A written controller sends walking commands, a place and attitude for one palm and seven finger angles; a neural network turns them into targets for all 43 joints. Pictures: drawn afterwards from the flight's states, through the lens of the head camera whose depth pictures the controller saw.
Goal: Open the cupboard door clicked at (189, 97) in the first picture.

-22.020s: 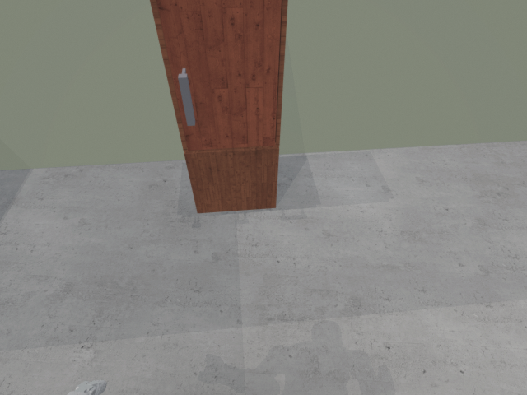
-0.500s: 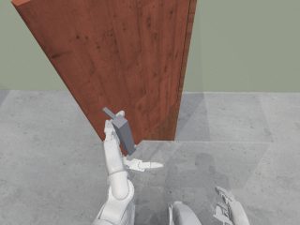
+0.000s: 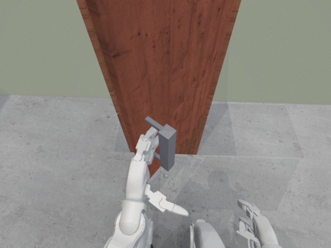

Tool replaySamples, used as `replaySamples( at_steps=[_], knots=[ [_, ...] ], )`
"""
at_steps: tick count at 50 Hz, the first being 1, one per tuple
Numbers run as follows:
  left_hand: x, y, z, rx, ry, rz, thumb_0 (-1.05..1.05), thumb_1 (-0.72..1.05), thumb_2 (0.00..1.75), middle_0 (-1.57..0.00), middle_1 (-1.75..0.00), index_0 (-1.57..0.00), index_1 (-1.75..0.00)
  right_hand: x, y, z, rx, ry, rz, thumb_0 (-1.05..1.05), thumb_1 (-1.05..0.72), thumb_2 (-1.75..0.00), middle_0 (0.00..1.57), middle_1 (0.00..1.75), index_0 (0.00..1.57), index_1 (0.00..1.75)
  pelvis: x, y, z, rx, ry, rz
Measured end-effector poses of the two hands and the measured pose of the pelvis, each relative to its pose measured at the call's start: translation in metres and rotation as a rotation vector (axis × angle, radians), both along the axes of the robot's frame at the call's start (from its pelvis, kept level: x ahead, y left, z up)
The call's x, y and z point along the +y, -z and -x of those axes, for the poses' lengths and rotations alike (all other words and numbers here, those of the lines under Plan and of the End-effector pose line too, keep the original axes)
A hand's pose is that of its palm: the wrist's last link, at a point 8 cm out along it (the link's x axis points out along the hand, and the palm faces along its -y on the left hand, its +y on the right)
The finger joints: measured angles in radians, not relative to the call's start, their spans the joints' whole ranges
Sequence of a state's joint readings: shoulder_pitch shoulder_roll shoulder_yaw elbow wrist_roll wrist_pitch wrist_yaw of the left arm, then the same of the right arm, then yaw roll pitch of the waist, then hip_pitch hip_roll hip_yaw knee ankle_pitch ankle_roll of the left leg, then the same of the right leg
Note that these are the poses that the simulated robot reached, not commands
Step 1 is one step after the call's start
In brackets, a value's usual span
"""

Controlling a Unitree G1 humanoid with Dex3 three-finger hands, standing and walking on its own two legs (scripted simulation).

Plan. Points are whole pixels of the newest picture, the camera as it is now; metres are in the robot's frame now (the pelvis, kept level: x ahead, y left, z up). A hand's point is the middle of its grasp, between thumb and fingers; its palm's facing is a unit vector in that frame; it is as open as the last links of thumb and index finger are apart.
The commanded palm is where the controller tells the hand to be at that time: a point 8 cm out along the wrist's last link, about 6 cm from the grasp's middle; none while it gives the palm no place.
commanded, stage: slide the hand sideways off the handle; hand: left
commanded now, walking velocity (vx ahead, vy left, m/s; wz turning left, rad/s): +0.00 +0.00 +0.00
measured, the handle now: (159, 145) +0.35 +0.03 +0.03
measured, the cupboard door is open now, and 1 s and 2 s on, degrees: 53 53 53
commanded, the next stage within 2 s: draw the hand back to the body in 0.80 s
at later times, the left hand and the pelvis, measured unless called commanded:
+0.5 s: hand (151, 191) +0.24 +0.04 +0.04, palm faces -0.06 -1.00 +0.01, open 16.2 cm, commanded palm +0.21 +0.10 +0.04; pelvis +0.01 -0.01 +0.00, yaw +0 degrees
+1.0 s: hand (132, 204) +0.21 +0.08 +0.05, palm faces -0.06 -1.00 -0.02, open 16.4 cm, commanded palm +0.18 +0.14 +0.06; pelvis +0.01 -0.03 -0.01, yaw +1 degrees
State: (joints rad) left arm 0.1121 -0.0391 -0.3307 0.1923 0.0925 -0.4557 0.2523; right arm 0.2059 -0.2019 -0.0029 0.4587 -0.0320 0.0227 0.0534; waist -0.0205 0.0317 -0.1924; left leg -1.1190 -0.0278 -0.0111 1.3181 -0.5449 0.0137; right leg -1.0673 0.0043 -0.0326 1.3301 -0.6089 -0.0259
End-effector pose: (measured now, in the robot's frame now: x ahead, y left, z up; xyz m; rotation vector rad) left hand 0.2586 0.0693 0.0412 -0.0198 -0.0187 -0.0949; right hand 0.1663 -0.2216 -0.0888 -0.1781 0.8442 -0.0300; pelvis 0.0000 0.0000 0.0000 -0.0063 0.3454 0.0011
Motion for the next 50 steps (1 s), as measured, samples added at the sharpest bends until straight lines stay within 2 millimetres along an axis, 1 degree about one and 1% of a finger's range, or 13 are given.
replaySamples(
  at_steps=[8,15,24,34,42,47,50],
  knots=[
    [0.01,-0.001,0.008,0.018,0.01,-0.005,-0.01,-0.51,0.3,-0.15,-0.31,-0.16,-0.31,0.014,-0.003,-0.007,-0.009,-0.011,-0.018,0.01,-0.9,-0.9,0.2,0.3,0.2,0.3,0.004,-0.001,-0.001,-0.005,-0.001,0.007],
    [0.016,-0.002,0.021,0.037,-0.023,-0.005,-0.01,-0.51,0.3,-0.15,-0.31,-0.17,-0.31,0.016,-0.007,-0.017,-0.034,-0.026,-0.023,0.01,-0.9,-0.9,0.2,0.3,0.2,0.3,0.001,-0.002,-0.005,-0.001,-0.002,0.004],
    [0.027,-0.001,0.034,0.047,-0.028,-0.018,-0.01,-0.5,0.3,-0.16,-0.31,-0.17,-0.31,0.003,-0.006,-0.03,-0.057,-0.028,-0.01,0.01,-0.9,-0.9,0.2,0.3,0.2,0.3,-0.009,0.001,-0.01,0.007,-0.005,-0.003],
    [0.043,0.0,0.052,0.067,-0.072,-0.034,-0.01,-0.5,0.3,-0.15,-0.31,-0.17,-0.31,-0.015,-0.002,-0.037,-0.083,-0.014,0.0,0.01,-0.9,-0.9,0.2,0.3,0.2,0.3,-0.023,0.005,-0.015,0.017,-0.007,-0.012],
    [0.059,0.001,0.061,0.069,-0.072,-0.046,-0.01,-0.5,0.3,-0.15,-0.31,-0.16,-0.3,-0.027,0.005,-0.038,-0.087,0.013,0.014,0.01,-0.9,-0.9,0.2,0.3,0.2,0.3,-0.03,0.011,-0.015,0.026,-0.01,-0.014],
    [0.061,0.0,0.064,0.061,-0.053,-0.031,-0.01,-0.5,0.3,-0.15,-0.3,-0.15,-0.3,-0.03,0.006,-0.036,-0.096,0.026,0.026,0.01,-0.9,-0.9,0.2,0.3,0.2,0.3,-0.029,0.013,-0.012,0.025,-0.013,-0.009],
    [0.063,-0.008,0.063,0.047,-0.037,-0.042,-0.01,-0.5,0.3,-0.15,-0.3,-0.15,-0.3,-0.029,0.004,-0.033,-0.097,0.038,0.026,0.01,-0.9,-0.9,0.2,0.3,0.2,0.3,-0.028,0.012,-0.011,0.015,-0.011,-0.007]
  ],
)
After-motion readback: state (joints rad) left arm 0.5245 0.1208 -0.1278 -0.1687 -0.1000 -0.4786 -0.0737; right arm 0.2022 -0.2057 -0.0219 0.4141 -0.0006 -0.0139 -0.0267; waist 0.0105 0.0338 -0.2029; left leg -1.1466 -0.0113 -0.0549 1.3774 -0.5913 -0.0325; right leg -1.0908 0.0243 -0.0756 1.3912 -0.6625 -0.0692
